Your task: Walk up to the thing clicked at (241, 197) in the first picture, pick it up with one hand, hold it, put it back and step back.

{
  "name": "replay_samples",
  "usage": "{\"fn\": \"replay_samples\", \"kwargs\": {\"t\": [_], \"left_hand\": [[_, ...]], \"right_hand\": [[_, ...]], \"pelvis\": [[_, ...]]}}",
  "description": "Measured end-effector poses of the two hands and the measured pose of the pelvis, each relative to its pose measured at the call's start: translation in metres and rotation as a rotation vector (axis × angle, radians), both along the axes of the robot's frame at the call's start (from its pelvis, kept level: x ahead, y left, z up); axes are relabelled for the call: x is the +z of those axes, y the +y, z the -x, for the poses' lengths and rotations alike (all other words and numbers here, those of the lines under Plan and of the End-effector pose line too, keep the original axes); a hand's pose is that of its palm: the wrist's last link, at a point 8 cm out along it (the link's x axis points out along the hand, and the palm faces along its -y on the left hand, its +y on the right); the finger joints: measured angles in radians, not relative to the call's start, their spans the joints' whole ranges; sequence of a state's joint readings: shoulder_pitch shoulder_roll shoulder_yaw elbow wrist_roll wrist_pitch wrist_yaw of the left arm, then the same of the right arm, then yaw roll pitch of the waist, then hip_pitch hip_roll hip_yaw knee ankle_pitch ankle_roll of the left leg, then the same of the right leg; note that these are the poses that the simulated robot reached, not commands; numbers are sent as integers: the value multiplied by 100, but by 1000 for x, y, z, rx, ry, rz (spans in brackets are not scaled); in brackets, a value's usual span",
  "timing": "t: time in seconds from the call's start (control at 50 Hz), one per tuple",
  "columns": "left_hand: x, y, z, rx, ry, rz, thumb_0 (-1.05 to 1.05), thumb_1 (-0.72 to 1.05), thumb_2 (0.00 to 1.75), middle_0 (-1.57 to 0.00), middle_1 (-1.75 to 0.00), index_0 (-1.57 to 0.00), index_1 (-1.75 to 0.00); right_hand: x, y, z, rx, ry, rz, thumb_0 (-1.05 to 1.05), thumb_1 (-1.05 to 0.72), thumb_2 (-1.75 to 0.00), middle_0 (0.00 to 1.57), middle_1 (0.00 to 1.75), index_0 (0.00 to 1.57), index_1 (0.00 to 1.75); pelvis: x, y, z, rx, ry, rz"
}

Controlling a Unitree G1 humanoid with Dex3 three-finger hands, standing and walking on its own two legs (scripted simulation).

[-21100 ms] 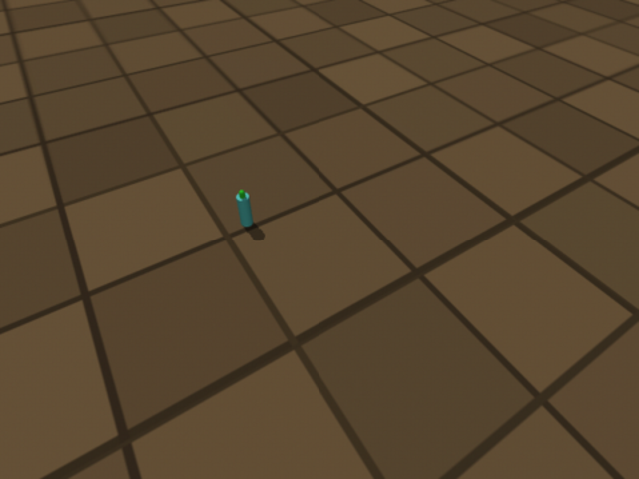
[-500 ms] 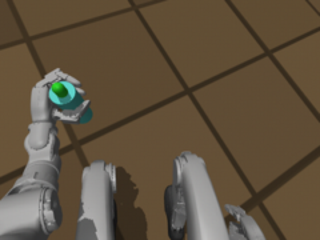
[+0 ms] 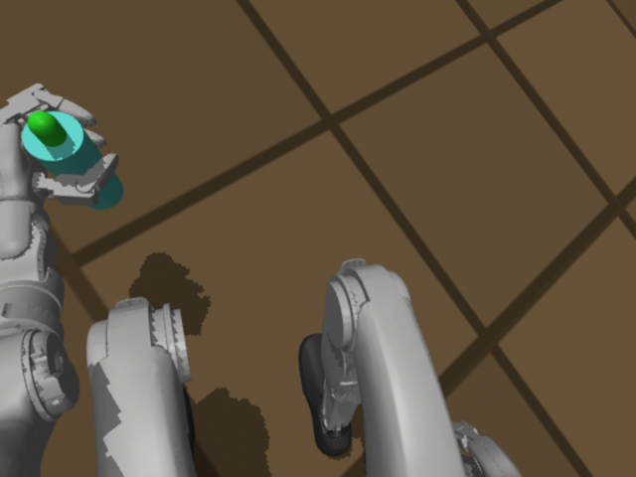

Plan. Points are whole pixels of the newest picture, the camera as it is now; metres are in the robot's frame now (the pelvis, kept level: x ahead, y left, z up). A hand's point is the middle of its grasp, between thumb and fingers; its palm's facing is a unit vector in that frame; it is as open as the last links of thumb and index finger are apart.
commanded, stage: crouch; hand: left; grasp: from the side
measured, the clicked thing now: (76, 162) +0.50 +0.20 -0.09
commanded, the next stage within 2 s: lower in 0.32 s
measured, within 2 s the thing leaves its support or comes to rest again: rests again in 1.86 s
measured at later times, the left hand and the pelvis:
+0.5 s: hand (89, 168) +0.50 +0.20 -0.12, palm faces +0.03 -1.00 -0.05, open 7.6 cm; pelvis +0.00 +0.01 -0.02, yaw -3 degrees
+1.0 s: hand (104, 183) +0.51 +0.20 -0.19, palm faces +0.04 -1.00 -0.06, open 7.5 cm; pelvis +0.00 +0.01 -0.03, yaw -6 degrees
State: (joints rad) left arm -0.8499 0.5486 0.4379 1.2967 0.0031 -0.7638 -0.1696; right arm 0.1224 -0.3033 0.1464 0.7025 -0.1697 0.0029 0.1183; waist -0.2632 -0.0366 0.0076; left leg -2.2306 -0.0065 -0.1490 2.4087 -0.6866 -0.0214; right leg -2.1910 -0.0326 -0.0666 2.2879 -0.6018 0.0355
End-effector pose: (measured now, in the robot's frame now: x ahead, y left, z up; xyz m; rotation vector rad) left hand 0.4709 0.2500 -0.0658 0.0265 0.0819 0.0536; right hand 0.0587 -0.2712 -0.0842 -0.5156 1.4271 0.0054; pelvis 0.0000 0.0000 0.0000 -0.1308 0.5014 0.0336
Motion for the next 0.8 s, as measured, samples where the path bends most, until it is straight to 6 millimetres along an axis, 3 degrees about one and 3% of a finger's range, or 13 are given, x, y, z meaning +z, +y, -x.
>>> {"fn": "replay_samples", "kwargs": {"t": [0.24, 0.5, 0.8], "left_hand": [[-33, 2, -7, -14, 3, -12, -3, -15, 113, -79, -114, -87, -120], [-54, 3, -11, -18, 12, -26, -3, -15, 113, -79, -114, -88, -120], [-98, 3, -11, -8, 37, -22, -3, -15, 113, -79, -114, -88, -119]], "right_hand": [[-5, 1, 4, 46, 62, 33, 0, -92, -91, 20, 30, 20, 30], [-2, 2, -9, 124, 82, 53, 0, -92, -91, 20, 30, 20, 30], [11, 7, -23, 269, 114, 111, 0, -92, -91, 20, 30, 20, 30]], "pelvis": [[-15, 4, -2, -15, -25, 31], [-19, 6, -2, -19, -50, 59], [-26, 10, 0, -36, -104, 107]]}}
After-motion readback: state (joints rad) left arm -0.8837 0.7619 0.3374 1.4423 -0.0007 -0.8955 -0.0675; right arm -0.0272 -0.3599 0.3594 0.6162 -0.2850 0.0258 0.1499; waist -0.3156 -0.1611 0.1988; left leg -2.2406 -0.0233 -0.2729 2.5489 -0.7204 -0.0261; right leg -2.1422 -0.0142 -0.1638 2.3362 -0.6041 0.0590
